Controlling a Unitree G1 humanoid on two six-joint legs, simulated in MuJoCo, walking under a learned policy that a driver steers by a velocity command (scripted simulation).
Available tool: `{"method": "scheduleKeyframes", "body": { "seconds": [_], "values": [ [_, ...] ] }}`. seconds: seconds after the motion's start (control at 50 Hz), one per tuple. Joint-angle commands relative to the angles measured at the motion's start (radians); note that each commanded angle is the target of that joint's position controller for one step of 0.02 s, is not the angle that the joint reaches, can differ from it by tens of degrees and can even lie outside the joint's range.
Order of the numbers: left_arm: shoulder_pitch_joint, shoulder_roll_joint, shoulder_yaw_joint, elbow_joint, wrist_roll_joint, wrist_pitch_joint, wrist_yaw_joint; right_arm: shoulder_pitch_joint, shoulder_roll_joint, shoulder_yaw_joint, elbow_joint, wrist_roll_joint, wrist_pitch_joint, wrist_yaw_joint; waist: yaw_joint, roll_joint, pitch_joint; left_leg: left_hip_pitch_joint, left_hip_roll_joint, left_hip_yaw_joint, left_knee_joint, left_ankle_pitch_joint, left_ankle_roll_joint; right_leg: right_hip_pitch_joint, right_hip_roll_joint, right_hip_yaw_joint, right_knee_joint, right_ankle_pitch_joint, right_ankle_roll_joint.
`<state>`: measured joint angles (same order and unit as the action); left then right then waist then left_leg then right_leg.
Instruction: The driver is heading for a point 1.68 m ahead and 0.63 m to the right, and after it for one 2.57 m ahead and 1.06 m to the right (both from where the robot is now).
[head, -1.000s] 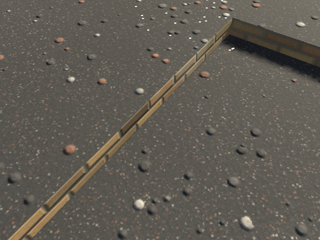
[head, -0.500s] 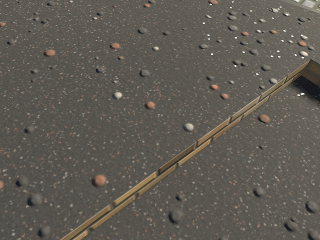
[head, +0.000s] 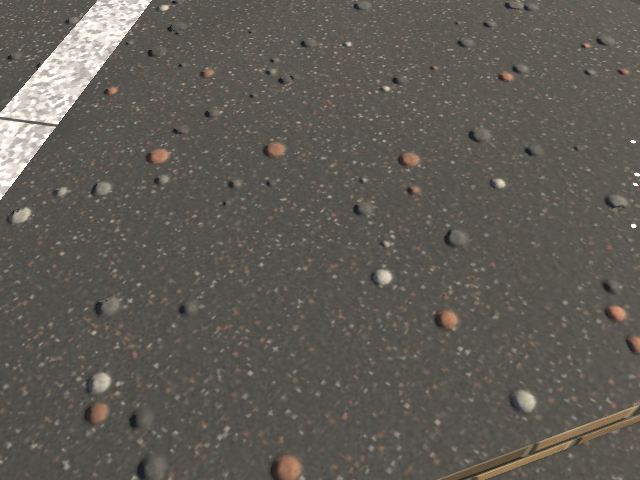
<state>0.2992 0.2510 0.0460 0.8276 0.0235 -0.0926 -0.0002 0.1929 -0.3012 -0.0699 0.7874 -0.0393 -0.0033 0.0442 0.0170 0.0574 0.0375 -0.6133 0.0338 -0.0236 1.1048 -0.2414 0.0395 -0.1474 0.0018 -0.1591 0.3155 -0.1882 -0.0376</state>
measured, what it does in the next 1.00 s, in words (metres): climbs, turning right: left foot, then right foot 0.13 m higher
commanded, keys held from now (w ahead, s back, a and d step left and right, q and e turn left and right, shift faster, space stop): w+q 0.12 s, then w+e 0.88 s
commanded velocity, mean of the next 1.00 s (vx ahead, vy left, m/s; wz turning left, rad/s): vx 0.50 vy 0.00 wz -0.18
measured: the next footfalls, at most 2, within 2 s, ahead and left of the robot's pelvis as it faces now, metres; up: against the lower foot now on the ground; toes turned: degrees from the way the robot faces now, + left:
left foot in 0.26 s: +0.22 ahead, +0.13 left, +0.00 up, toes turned +10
right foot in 0.76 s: +0.54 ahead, -0.02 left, +0.13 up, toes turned -9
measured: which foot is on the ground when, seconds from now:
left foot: up 0.00-0.24, down 0.26-0.76, up 0.78-1.00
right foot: down 0.00-0.26, up 0.28-0.74, down 0.76-1.00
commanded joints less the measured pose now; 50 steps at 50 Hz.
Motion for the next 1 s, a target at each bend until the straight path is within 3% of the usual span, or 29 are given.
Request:
{"method": "scheduleKeyframes", "body": {
  "seconds": [0.02,0.16,0.2,0.22,0.24,0.26,0.28,0.3,0.32,0.34,0.38,0.44,0.48,0.52,0.58,0.6,0.64,0.66,0.7,0.72,0.76,0.78,0.8,0.82,0.84,0.86,0.9,0.96,1.0],
  "values": [
    [0.0,0.111,0.024,-0.044,-0.002,-0.017,-0.001,-0.046,-0.013,0.007,-0.081,-0.002,-0.004,0.017,-0.01,-0.147,-0.015,-0.076,0.042,-0.001,-0.078,0.096,-0.022,0.053,-0.266,0.113,-0.157,0.293,-0.124],
    [0.07,0.13,0.023,-0.021,0.013,0.005,0.007,-0.182,0.03,0.037,-0.142,-0.012,-0.003,0.004,0.015,-0.142,-0.003,0.03,0.017,0.096,-0.279,-0.012,0.048,0.127,-0.312,0.013,-0.064,0.519,-0.112],
    [0.086,0.148,0.02,-0.003,0.009,0.017,0.002,-0.089,0.023,0.03,-0.107,-0.014,-0.016,-0.009,-0.02,-0.147,-0.055,0.21,-0.07,0.134,-0.4,-0.052,0.079,0.138,-0.284,-0.022,0.108,0.888,-0.101],
    [0.066,0.173,0.024,-0.003,-0.009,0.024,0.001,0.042,0.014,0.022,-0.059,-0.012,-0.031,-0.012,-0.084,-0.146,-0.118,0.371,-0.107,0.139,-0.53,0.038,0.091,0.118,-0.253,-0.026,0.272,0.962,-0.095],
    [0.038,0.172,0.023,-0.008,-0.039,0.025,-0.002,0.175,-0.01,0.009,-0.01,-0.02,-0.044,-0.019,-0.16,-0.129,-0.172,0.593,-0.102,0.14,-0.69,0.196,0.092,0.0,-0.205,-0.037,0.46,0.795,-0.067],
    [0.033,0.071,-0.003,-0.045,-0.044,0.02,-0.01,0.242,-0.108,-0.011,0.004,-0.042,-0.053,-0.029,-0.165,0.018,-0.226,0.829,0.168,-0.144,-0.71,0.357,0.115,-0.271,-0.123,-0.01,0.752,0.052,-0.017],
    [0.162,-0.018,-0.02,-0.062,-0.055,0.031,-0.002,0.3,-0.238,-0.041,-0.001,-0.032,-0.049,-0.037,-0.097,0.13,-0.343,0.965,0.453,-0.472,-0.67,0.829,0.229,-0.459,0.001,0.137,1.074,-0.362,0.006],
    [0.061,0.051,-0.004,-0.072,-0.034,0.046,0.011,0.315,-0.238,-0.06,0.009,0.005,-0.037,-0.046,-0.165,0.016,-0.329,0.85,0.429,-0.425,-0.747,0.513,0.279,-0.531,0.001,0.224,1.187,-0.28,0.008],
    [-0.005,0.049,-0.001,-0.09,-0.02,0.049,0.006,0.222,-0.15,-0.032,0.011,0.01,-0.038,-0.05,-0.116,0.028,-0.136,0.709,0.361,-0.327,-0.811,0.237,0.252,-0.624,-0.04,0.201,1.223,-0.229,0.008],
    [-0.011,0.055,0.007,-0.084,-0.008,0.05,-0.001,0.161,-0.068,-0.006,0.017,0.011,-0.043,-0.047,-0.073,0.023,-0.029,0.6,0.295,-0.257,-0.849,0.102,0.195,-0.655,-0.059,0.175,1.236,-0.202,0.007],
    [0.015,0.025,0.01,-0.075,0.006,0.082,-0.018,0.141,0.016,0.025,0.036,0.014,-0.061,-0.048,-0.016,0.032,0.027,0.461,0.245,-0.15,-0.891,0.0,0.135,-0.672,-0.065,0.181,1.341,-0.162,0.005],
    [-0.074,-0.059,-0.008,-0.129,-0.005,0.103,-0.022,0.193,-0.004,0.023,0.094,0.004,-0.089,-0.045,-0.002,0.017,0.054,0.427,0.248,-0.081,-0.923,-0.033,0.109,-0.866,-0.036,0.18,1.506,-0.155,-0.009],
    [-0.154,-0.095,-0.019,-0.18,-0.004,0.114,0.009,0.26,0.006,0.026,0.137,0.001,-0.102,-0.038,-0.011,0.032,0.052,0.458,0.281,-0.053,-0.947,-0.007,0.129,-1.03,-0.003,0.174,1.697,-0.205,-0.034],
    [-0.254,-0.117,-0.036,-0.256,0.001,0.12,0.033,0.297,0.024,0.038,0.176,0.002,-0.114,-0.035,-0.008,0.059,0.07,0.512,0.29,-0.022,-0.967,-0.013,0.123,-1.202,0.006,0.18,1.82,-0.26,-0.068],
    [-0.386,-0.113,-0.06,-0.351,0.002,0.117,0.034,0.33,0.01,0.049,0.216,0.01,-0.117,-0.044,0.009,-0.039,0.097,0.536,0.228,0.088,-1.01,-0.011,0.066,-1.258,-0.003,0.139,1.606,-0.291,-0.085],
    [-0.427,-0.118,-0.07,-0.388,0.004,0.115,0.021,0.346,0.019,0.056,0.238,0.022,-0.112,-0.053,0.016,-0.034,0.109,0.511,0.202,0.118,-1.034,0.076,0.059,-1.212,-0.015,0.11,1.492,-0.292,-0.086],
    [-0.381,-0.114,-0.081,-0.399,0.013,0.127,-0.014,0.332,-0.019,0.051,0.23,0.034,-0.097,-0.084,0.029,-0.009,0.021,0.489,0.182,0.197,-1.113,0.359,0.1,-0.934,-0.05,0.007,1.224,-0.208,-0.077],
    [-0.335,-0.097,-0.075,-0.356,0.003,0.138,-0.023,0.312,0.005,0.059,0.202,0.051,-0.09,-0.09,0.011,-0.059,-0.042,0.481,0.141,0.26,-1.1,0.593,0.104,-0.761,0.003,-0.087,1.144,-0.186,-0.084],
    [-0.249,-0.07,-0.066,-0.34,-0.004,0.134,-0.024,0.301,-0.118,0.034,0.155,0.065,-0.096,-0.11,0.079,0.035,-0.16,0.616,0.231,0.28,-0.884,1.559,0.093,-0.532,0.066,-0.136,0.962,-0.237,-0.123],
    [-0.146,-0.039,-0.05,-0.312,0.002,0.129,-0.024,0.275,-0.177,0.01,0.133,0.056,-0.084,-0.114,0.13,0.101,-0.247,0.719,0.26,0.275,-0.692,1.735,0.085,-0.458,0.1,-0.111,0.869,-0.279,-0.146],
    [0.039,0.062,-0.009,-0.273,0.0,0.101,-0.033,0.24,-0.209,-0.021,0.06,0.052,-0.077,-0.082,0.192,0.169,-0.419,0.691,0.258,0.246,-0.19,1.533,0.067,-0.149,0.135,0.142,0.61,-0.352,-0.214],
    [-0.027,0.176,0.031,-0.249,-0.021,0.088,-0.027,0.229,-0.057,0.005,-0.028,0.033,-0.099,-0.04,0.103,-0.12,-0.411,0.25,0.069,0.196,0.225,0.4,0.002,0.078,-0.075,0.694,0.271,-0.487,-0.307],
    [-0.044,0.248,0.072,-0.251,-0.027,0.107,-0.01,0.178,-0.071,-0.008,-0.091,-0.006,-0.115,-0.006,0.1,-0.189,-0.454,-0.046,-0.105,-0.022,0.626,0.035,-0.027,0.182,-0.225,1.282,-0.026,-0.356,-0.373],
    [-0.098,0.223,0.068,-0.241,-0.013,0.097,-0.006,0.148,-0.002,0.006,-0.143,-0.01,-0.12,-0.005,0.031,-0.074,-0.349,-0.18,-0.049,-0.118,0.78,0.08,-0.009,0.127,-0.249,1.189,-0.028,-0.317,-0.336],
    [-0.063,0.165,0.052,-0.183,-0.015,0.081,-0.005,0.105,0.027,0.022,-0.163,-0.005,-0.119,-0.018,0.016,0.023,-0.189,-0.228,-0.034,-0.08,0.806,0.061,-0.003,-0.012,-0.222,1.031,0.014,-0.217,-0.301],
    [-0.061,0.111,0.041,-0.136,0.006,0.062,0.001,0.088,0.087,0.044,-0.182,0.001,-0.109,-0.043,-0.04,0.056,-0.045,-0.249,0.001,-0.068,0.777,0.038,0.004,-0.168,-0.176,0.826,0.076,-0.015,-0.255],
    [-0.05,0.038,0.027,-0.094,0.01,0.041,0.011,0.058,0.118,0.073,-0.245,-0.013,-0.072,-0.062,-0.079,-0.029,-0.006,-0.251,0.018,-0.083,0.734,-0.033,-0.008,-0.25,-0.068,0.636,0.137,0.232,-0.253],
    [-0.008,0.086,0.033,-0.096,-0.015,0.006,0.013,0.052,0.008,0.052,-0.248,-0.016,-0.043,-0.056,-0.07,0.011,-0.046,-0.258,0.043,-0.059,0.43,-0.076,-0.02,-0.131,-0.06,0.544,0.044,0.341,-0.245],
    [0.053,0.12,0.04,-0.091,-0.021,-0.014,0.013,-0.027,-0.005,0.056,-0.275,-0.022,-0.034,-0.052,-0.036,0.01,-0.052,-0.244,0.048,-0.01,0.217,-0.026,-0.032,-0.087,-0.067,0.529,-0.01,0.534,-0.207]
  ]
}}
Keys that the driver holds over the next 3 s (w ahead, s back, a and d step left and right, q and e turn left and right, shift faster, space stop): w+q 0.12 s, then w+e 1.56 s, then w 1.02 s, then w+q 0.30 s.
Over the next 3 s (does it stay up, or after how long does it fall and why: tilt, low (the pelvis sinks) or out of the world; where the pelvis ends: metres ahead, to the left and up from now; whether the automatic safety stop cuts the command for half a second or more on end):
stays up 1.37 -0.62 0.12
